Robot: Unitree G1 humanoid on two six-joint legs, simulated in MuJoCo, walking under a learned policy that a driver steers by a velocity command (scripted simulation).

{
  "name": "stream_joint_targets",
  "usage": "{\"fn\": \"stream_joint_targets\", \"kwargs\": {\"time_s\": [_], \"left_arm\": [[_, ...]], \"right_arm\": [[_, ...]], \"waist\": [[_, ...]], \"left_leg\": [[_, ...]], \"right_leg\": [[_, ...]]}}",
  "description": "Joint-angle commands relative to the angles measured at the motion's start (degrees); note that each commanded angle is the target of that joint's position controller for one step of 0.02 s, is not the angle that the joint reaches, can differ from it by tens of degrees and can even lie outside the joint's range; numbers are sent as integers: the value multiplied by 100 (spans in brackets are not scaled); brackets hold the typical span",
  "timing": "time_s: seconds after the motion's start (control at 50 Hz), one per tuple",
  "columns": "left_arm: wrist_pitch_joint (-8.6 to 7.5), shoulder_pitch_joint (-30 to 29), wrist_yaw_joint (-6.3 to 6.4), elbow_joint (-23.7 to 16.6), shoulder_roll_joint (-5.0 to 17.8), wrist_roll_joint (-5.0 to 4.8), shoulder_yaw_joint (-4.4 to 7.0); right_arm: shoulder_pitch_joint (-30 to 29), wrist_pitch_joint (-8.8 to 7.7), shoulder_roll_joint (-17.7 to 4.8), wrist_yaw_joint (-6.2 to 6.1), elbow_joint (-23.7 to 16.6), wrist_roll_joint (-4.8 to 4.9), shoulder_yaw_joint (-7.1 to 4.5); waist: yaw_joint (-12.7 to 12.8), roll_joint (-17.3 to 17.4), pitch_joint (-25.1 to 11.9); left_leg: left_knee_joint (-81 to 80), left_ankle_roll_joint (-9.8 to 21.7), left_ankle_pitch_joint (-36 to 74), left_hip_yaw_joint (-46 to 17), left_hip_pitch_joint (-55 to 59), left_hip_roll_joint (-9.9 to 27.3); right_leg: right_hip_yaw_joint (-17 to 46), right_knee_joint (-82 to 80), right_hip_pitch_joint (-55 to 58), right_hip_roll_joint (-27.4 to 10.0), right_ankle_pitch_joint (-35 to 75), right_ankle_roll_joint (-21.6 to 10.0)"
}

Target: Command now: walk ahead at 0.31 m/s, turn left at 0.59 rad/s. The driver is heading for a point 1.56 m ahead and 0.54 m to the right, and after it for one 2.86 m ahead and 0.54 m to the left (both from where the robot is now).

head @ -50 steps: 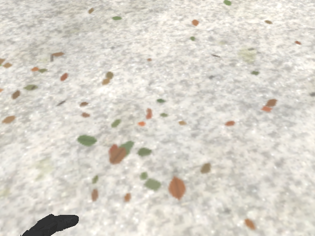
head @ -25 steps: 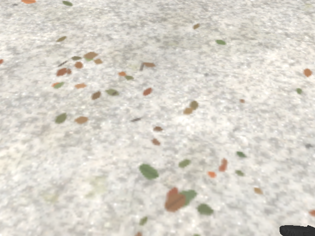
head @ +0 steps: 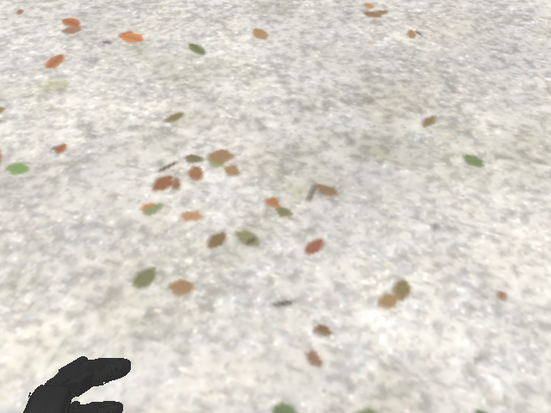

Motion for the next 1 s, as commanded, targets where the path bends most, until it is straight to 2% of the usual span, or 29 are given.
{"fn": "stream_joint_targets", "kwargs": {"time_s": [0.02, 0.04, 0.06, 0.1, 0.14, 0.18, 0.24, 0.28, 0.3, 0.32, 0.34, 0.36, 0.38, 0.44, 0.48, 0.52, 0.56, 0.6, 0.62, 0.64, 0.66, 0.68, 0.7, 0.72, 0.74, 0.76, 0.8, 0.88, 1.0], "left_arm": [[102, 1336, 23, -184, 953, -68, 333], [176, 1095, 65, -269, 650, -88, 240], [243, 822, 83, -281, 562, -56, 185], [280, 638, 67, -112, 566, 10, 148], [245, 491, 29, 56, 525, 34, 119], [244, 268, -5, 161, 545, -33, 105], [344, 418, -27, 324, 812, -188, 166], [418, 382, -24, 347, 907, -270, 168], [440, 492, -20, 385, 821, -289, 131], [443, 632, -26, 380, 688, -209, 78], [426, 927, -54, 372, 505, -113, 31], [467, 1020, -10, 339, 374, -193, -12], [515, 930, 33, 357, 579, -219, 49], [729, 955, 87, 313, 786, -211, 213], [840, 1100, 87, 307, 614, -260, 207], [898, 1049, 65, 248, 515, -263, 184], [932, 1050, -5, 163, 558, -263, 209], [945, 1342, -70, 211, 585, -238, 260], [937, 1401, -43, 200, 703, -172, 314], [910, 1394, 62, 54, 1363, -143, 469], [826, 1462, 25, -103, 1787, 47, 512], [708, 1519, -1, -124, 1596, 132, 457], [632, 1291, 22, -127, 1424, 62, 407], [628, 1032, 79, -152, 1312, -68, 391], [656, 855, 137, -188, 1174, -177, 335], [693, 844, 188, -205, 1124, -198, 303], [743, 916, 256, -254, 1087, -176, 294], [822, 1006, 339, -307, 1163, -200, 341], [914, 845, 295, -439, 1242, -178, 400]], "right_arm": [[791, -50, -769, -27, -460, 75, -85], [150, 26, -1001, -34, -558, 58, -165], [-154, 108, -982, -52, -619, 22, -189], [-259, 205, -593, -55, -691, -19, -125], [-152, 214, -139, -58, -649, -50, 27], [-238, 171, 29, -40, -607, -157, 125], [-541, 151, -180, -5, -593, -147, 93], [-656, 151, -284, 7, -609, -150, 51], [-803, 151, -416, -12, -687, -195, 18], [-832, 156, -698, -61, -808, -254, -39], [-888, 208, -1022, -128, -910, -283, -111], [-924, 253, -914, -115, -771, -253, -117], [-1070, 238, -733, -97, -824, -222, -90], [-1096, 127, -728, -136, -792, -190, -113], [-1371, 102, -690, -136, -768, -136, -124], [-1627, 133, -698, -126, -754, -123, -150], [-1677, 174, -725, -120, -689, -81, -177], [-1749, 200, -706, -125, -613, 22, -185], [-1487, 192, -561, -112, -479, 32, -164], [-1221, 194, -245, -95, -496, -178, -86], [-1878, 170, -207, -146, -849, -233, -33], [-2027, 152, -449, -181, -827, -166, -101], [-1956, 153, -542, -194, -751, -108, -145], [-1823, 156, -567, -234, -604, -133, -180], [-1774, 168, -626, -264, -549, -158, -209], [-1703, 160, -579, -249, -510, -144, -209], [-1559, 129, -445, -204, -457, -97, -181], [-1719, 83, -325, -169, -464, -90, -123], [-1729, -32, -400, -49, -446, -49, -127]], "waist": [[519, -1310, -1925], [672, -814, -1282], [595, -454, -895], [373, -602, -476], [235, -771, -528], [171, -766, -799], [308, -778, -956], [230, -722, -771], [246, -662, -653], [303, -347, -711], [510, 467, -789], [538, 1223, -841], [434, 1180, -574], [330, 1117, -450], [476, 828, -440], [482, 856, -507], [491, 903, -603], [674, 771, -653], [654, 358, -556], [429, -1216, -456], [737, -1960, -446], [893, -1200, -674], [721, -914, -548], [596, -605, -503], [539, -616, -476], [488, -691, -550], [471, -671, -710], [579, -709, -659], [636, -936, -482]], "left_leg": [[3341, -390, -643, 126, -3054, 303], [3482, -498, -225, 379, -3188, 447], [3369, -585, 35, 566, -3045, 624], [2743, -592, 250, 698, -2455, 793], [1759, -620, 391, 869, -1866, 749], [567, -608, 963, 1001, -1146, 826], [-574, -585, 1852, 1159, -567, 650], [-1480, -413, 2502, 1275, -29, 524], [-1836, -262, 2730, 1130, 264, 640], [-1861, -34, 3305, 622, 664, 1207], [-1735, 362, 3908, 171, 975, 1943], [-2057, 747, 2997, -121, 516, 2210], [-2202, 817, 2749, -192, 334, 2187], [-2155, 1092, 4230, -234, 295, 2618], [-2099, 1010, 4569, 257, 107, 2481], [-2043, 885, 4516, 670, -64, 2312], [-1882, 801, 4286, 869, -43, 2279], [-1438, 520, 3681, 1164, -257, 2156], [-876, 162, 2777, 1471, -611, 1905], [634, -469, 917, 2116, -1800, 1272], [1871, -672, -979, 1528, -2833, 460], [2571, -619, -921, 969, -2969, 588], [2694, -538, -440, 864, -3032, 696], [2549, -539, 37, 843, -3082, 778], [2391, -578, 352, 807, -3046, 826], [2420, -630, 587, 838, -2798, 757], [2242, -707, 903, 882, -2647, 628], [1109, -823, 1140, 827, -2540, 539], [-5, -779, 1025, 773, -1736, 384]], "right_leg": [[3552, -534, 4228, -2751, 1472, -1500], [2556, -560, 3559, -2471, 1606, -1287], [1862, -640, 2855, -2188, 1995, -1193], [1170, -919, 1734, -1715, 2335, -1154], [754, -1104, 1338, -1497, 2881, -1260], [500, -1063, 1222, -1393, 3340, -1273], [600, -945, 1407, -1343, 2666, -1217], [762, -844, 1146, -1234, 1368, -1027], [864, -777, 903, -1102, 557, -786], [875, -515, 583, -892, -364, -473], [475, 15, 107, -361, -1732, -173], [-113, 450, 174, -131, -1979, 8], [-190, 869, 91, -133, -1946, 106], [-51, 2526, -396, -307, -2840, 260], [-110, 2560, -247, -419, -2716, 329], [-293, 2096, 166, -416, -2237, 337], [-439, 1491, 503, -363, -1767, 270], [-687, 415, 1158, -151, -842, 70], [-409, -172, 1529, -112, -220, -115], [1393, -751, 2161, -1297, 1505, -602], [3075, -1030, 2091, -2431, 2570, -1819], [2963, -1076, 2179, -2373, 2141, -2019], [2478, -961, 2174, -2058, 1814, -1732], [2145, -881, 2195, -1768, 1466, -1421], [1977, -852, 2172, -1638, 1497, -1267], [1851, -850, 2052, -1498, 1663, -1216], [1722, -851, 2157, -1355, 1731, -1223], [1909, -864, 2286, -1250, 1058, -1214], [2491, -868, 1699, -1122, 281, -1259]]}}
